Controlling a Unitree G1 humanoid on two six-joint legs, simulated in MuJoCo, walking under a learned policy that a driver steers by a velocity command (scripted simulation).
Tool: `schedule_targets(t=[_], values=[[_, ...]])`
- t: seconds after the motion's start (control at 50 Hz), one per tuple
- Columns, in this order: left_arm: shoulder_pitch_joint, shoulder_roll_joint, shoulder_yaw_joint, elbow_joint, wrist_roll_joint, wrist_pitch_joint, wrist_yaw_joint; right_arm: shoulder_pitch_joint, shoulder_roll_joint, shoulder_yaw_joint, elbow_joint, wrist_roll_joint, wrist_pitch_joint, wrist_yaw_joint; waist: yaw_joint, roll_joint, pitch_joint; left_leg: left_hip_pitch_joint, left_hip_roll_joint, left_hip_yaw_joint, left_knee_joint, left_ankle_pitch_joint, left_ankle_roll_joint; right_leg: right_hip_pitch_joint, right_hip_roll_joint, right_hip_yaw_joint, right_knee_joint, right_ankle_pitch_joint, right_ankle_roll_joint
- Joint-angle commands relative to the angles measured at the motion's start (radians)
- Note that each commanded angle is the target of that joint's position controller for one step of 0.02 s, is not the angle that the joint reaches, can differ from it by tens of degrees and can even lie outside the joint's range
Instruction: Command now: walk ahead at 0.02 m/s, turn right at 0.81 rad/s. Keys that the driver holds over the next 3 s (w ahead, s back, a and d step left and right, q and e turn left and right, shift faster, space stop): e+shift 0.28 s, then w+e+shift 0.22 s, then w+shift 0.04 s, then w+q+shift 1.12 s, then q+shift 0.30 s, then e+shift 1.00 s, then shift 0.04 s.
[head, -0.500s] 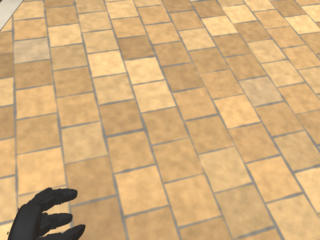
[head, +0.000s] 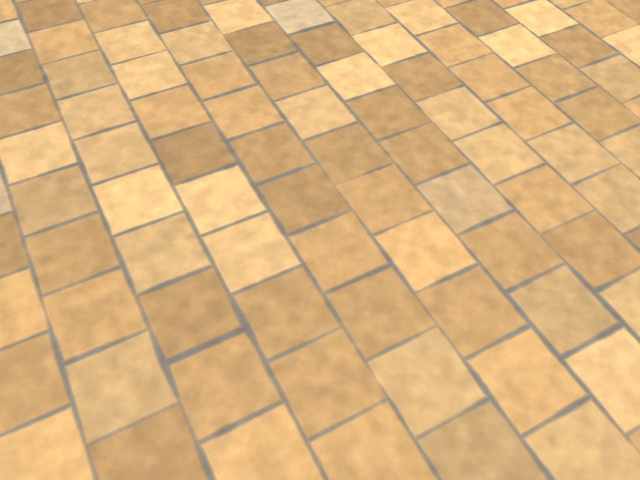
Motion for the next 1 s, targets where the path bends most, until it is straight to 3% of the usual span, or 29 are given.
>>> schedule_targets(t=[0.02,0.06,0.12,0.16,0.28,0.34,0.38,0.42,0.44,0.46,0.48,0.5,0.52,0.54,0.56,0.58,0.6,0.64,0.7,0.76,0.8,0.86,0.88,0.9,0.92,0.94,0.96,0.98,1.0], values=[[0.072,0.159,0.046,-0.052,0.005,-0.014,-0.005,-0.104,-0.103,-0.029,-0.106,-0.013,-0.017,-0.019,0.023,0.152,-0.109,0.128,0.342,-0.259,-0.192,0.035,0.187,-0.162,-0.103,-0.08,0.391,-0.111,0.052],[0.108,0.112,0.032,-0.036,0.013,0.002,-0.003,-0.116,-0.09,-0.02,-0.108,0.013,-0.012,-0.029,0.014,0.129,-0.086,0.136,0.294,-0.148,-0.174,0.102,0.174,-0.206,-0.135,-0.119,0.546,-0.036,0.082],[0.02,0.085,0.012,-0.089,-0.001,0.002,-0.014,-0.053,-0.105,-0.021,-0.096,0.005,0.0,-0.036,-0.04,0.143,-0.061,0.197,0.277,-0.031,-0.182,0.207,0.205,-0.277,-0.206,-0.203,0.532,0.023,0.123],[-0.038,0.077,0.002,-0.125,-0.001,-0.002,-0.021,0.002,-0.131,-0.03,-0.081,0.001,0.009,-0.035,-0.081,0.148,-0.075,0.276,0.304,-0.008,-0.175,0.275,0.228,-0.298,-0.241,-0.219,0.461,0.026,0.143],[-0.067,0.054,-0.014,-0.162,0.008,0.006,-0.042,-0.004,-0.195,-0.062,-0.07,0.014,0.016,-0.006,-0.083,0.166,-0.119,0.282,0.356,0.136,-0.151,0.418,0.226,-0.141,-0.272,-0.291,0.238,0.03,0.113],[-0.108,0.064,-0.014,-0.178,-0.002,0.018,-0.055,0.044,-0.225,-0.08,-0.05,0.046,-0.008,0.017,-0.102,0.18,-0.125,0.268,0.404,0.116,-0.248,-0.128,0.199,-0.078,-0.277,-0.322,0.155,-0.015,0.054],[-0.122,0.075,-0.01,-0.181,-0.004,0.014,-0.068,0.042,-0.235,-0.086,-0.044,0.06,-0.026,0.023,-0.088,0.179,-0.094,0.269,0.433,0.102,-0.279,-0.297,0.174,-0.051,-0.278,-0.332,0.086,-0.064,0.001],[-0.067,0.072,-0.005,-0.141,-0.004,0.005,-0.075,0.019,-0.235,-0.09,-0.035,0.072,-0.032,0.03,-0.042,0.142,-0.081,0.234,0.425,0.165,-0.249,-0.327,0.143,0.067,-0.259,-0.375,-0.028,-0.061,-0.054],[0.022,0.068,0.0,-0.091,-0.007,0.001,-0.074,-0.013,-0.222,-0.087,-0.034,0.075,-0.031,0.03,0.01,0.113,-0.089,0.161,0.388,0.239,-0.171,-0.324,0.115,0.211,-0.224,-0.42,-0.117,-0.009,-0.082],[0.182,0.112,0.026,-0.018,-0.013,-0.003,-0.063,-0.019,-0.175,-0.073,-0.033,0.063,-0.034,0.028,0.078,0.032,-0.134,0.026,0.314,0.332,0.045,-0.227,0.073,0.455,-0.174,-0.416,-0.165,-0.016,-0.125],[0.39,0.213,0.063,0.04,-0.023,-0.011,-0.051,-0.087,-0.098,-0.045,-0.073,0.037,-0.042,0.03,0.167,-0.198,-0.119,-0.328,0.212,0.394,0.525,-0.325,0.006,0.713,-0.324,-0.096,-0.236,-0.087,-0.228],[0.354,0.32,0.066,-0.014,-0.009,-0.061,-0.06,-0.162,-0.045,-0.025,-0.184,0.03,-0.08,0.031,0.117,-0.343,-0.112,-0.773,0.016,0.196,0.792,-0.46,-0.038,0.818,-0.504,0.523,-0.399,-0.266,-0.423],[0.294,0.202,0.036,-0.035,-0.001,-0.096,-0.067,-0.216,-0.132,-0.035,-0.191,0.062,-0.119,0.045,0.134,-0.156,-0.085,-0.858,0.084,0.062,0.849,-0.366,-0.012,0.806,-0.554,0.496,-0.473,-0.269,-0.423],[0.259,0.143,0.011,-0.034,0.008,-0.113,-0.063,-0.185,-0.162,-0.04,-0.177,0.074,-0.139,0.059,0.085,-0.134,-0.05,-0.835,0.116,0.056,0.802,-0.266,0.014,0.756,-0.536,0.395,-0.464,-0.193,-0.387],[0.22,0.095,-0.007,-0.038,0.011,-0.114,-0.057,-0.105,-0.171,-0.04,-0.126,0.057,-0.14,0.065,0.042,-0.062,-0.036,-0.778,0.157,0.07,0.739,-0.169,0.014,0.701,-0.492,0.251,-0.445,-0.147,-0.342],[0.167,0.067,-0.023,-0.044,0.015,-0.11,-0.051,-0.071,-0.178,-0.042,-0.097,0.035,-0.137,0.071,0.012,-0.067,-0.002,-0.717,0.178,0.081,0.651,-0.081,0.005,0.627,-0.447,0.137,-0.444,-0.039,-0.303],[0.146,0.057,-0.032,-0.05,0.027,-0.11,-0.042,-0.051,-0.172,-0.041,-0.077,0.033,-0.129,0.08,-0.003,-0.084,0.011,-0.655,0.188,0.094,0.613,-0.01,-0.003,0.565,-0.405,0.054,-0.453,0.053,-0.268],[0.152,0.091,-0.029,-0.036,0.036,-0.118,-0.028,-0.067,-0.125,-0.018,-0.065,0.038,-0.114,0.09,0.002,-0.056,0.025,-0.604,0.177,0.137,0.547,0.125,-0.022,0.486,-0.378,-0.061,-0.49,0.227,-0.233],[0.183,0.101,-0.036,0.005,0.04,-0.136,-0.017,-0.169,-0.071,0.018,-0.084,0.06,-0.106,0.095,0.039,-0.041,0.092,-0.488,0.144,0.19,0.334,0.291,-0.01,0.346,-0.344,-0.217,-0.593,0.273,-0.186],[0.244,0.102,-0.04,0.06,0.037,-0.155,-0.014,-0.24,-0.068,0.025,-0.107,0.079,-0.113,0.112,0.06,-0.035,0.138,-0.412,0.091,0.192,0.152,0.393,0.039,0.372,-0.363,-0.318,-0.667,0.344,-0.14],[0.248,0.118,-0.04,0.083,0.038,-0.154,-0.008,-0.24,-0.08,0.02,-0.116,0.08,-0.12,0.126,0.039,-0.05,0.103,-0.364,0.041,0.217,0.08,0.406,0.071,0.476,-0.37,-0.37,-0.621,0.614,-0.096],[0.244,0.167,-0.029,0.091,0.068,-0.13,0.019,-0.111,-0.131,-0.007,-0.106,0.088,-0.104,0.118,-0.059,-0.162,-0.062,-0.178,-0.083,0.313,0.148,0.256,0.124,0.632,-0.387,-0.409,-0.343,1.426,-0.034],[0.22,0.179,-0.024,0.085,0.083,-0.117,0.028,0.058,-0.171,-0.028,-0.068,0.093,-0.088,0.109,-0.148,-0.19,-0.152,-0.012,-0.104,0.313,0.197,0.198,0.146,0.62,-0.395,-0.406,-0.138,1.609,-0.026],[0.145,0.199,-0.019,0.064,0.085,-0.107,0.03,0.301,-0.216,-0.052,-0.006,0.09,-0.069,0.094,-0.273,-0.17,-0.243,0.249,-0.077,0.255,0.198,0.178,0.186,0.504,-0.392,-0.407,0.155,1.66,-0.017],[0.102,0.146,-0.034,0.042,0.089,-0.119,0.023,0.477,-0.241,-0.061,0.036,0.088,-0.044,0.072,-0.331,0.002,-0.289,0.551,0.003,0.075,0.216,0.032,0.226,0.196,-0.296,-0.385,0.563,1.005,-0.006],[0.257,-0.041,-0.086,-0.006,0.041,-0.159,-0.006,0.414,-0.293,-0.069,0.026,0.071,-0.059,0.071,-0.144,0.417,-0.402,0.886,0.285,-0.552,0.079,-0.388,0.486,-0.317,-0.088,-0.213,1.059,-0.191,0.079],[0.138,0.074,-0.084,-0.044,0.006,-0.211,-0.032,0.38,-0.205,-0.058,-0.005,0.055,-0.058,0.056,-0.213,0.191,-0.466,0.824,0.305,-0.82,-0.182,-0.72,0.449,-0.377,-0.105,-0.063,1.015,-0.064,-0.004],[0.028,0.095,-0.078,-0.085,-0.025,-0.232,-0.039,0.358,-0.195,-0.053,-0.015,0.033,-0.07,0.047,-0.185,0.111,-0.275,0.646,0.297,-0.759,-0.246,-0.643,0.387,-0.389,-0.146,-0.069,0.932,-0.029,-0.037],[-0.012,0.075,-0.087,-0.099,-0.006,-0.241,-0.036,0.296,-0.17,-0.044,-0.018,0.027,-0.083,0.055,-0.108,-0.077,-0.142,0.412,0.263,-0.677,-0.28,-0.512,0.349,-0.325,-0.187,-0.078,0.805,0.014,-0.062]])
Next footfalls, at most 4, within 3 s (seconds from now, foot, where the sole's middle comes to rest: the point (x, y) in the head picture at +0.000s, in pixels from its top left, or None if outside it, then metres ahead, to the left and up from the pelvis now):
0.48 right None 0.00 -0.14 -0.77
0.90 left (461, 453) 0.51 -0.26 -0.77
1.34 right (581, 331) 0.81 -0.58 -0.77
1.80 left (435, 205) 1.19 -0.26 -0.77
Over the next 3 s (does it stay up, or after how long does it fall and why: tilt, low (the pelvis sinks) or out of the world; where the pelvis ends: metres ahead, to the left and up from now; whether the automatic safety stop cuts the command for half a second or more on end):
stays up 1.29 -0.27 0.01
